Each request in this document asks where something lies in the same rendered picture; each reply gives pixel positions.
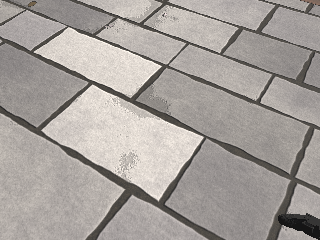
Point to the robot right hand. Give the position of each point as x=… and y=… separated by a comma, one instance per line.
x=309, y=224

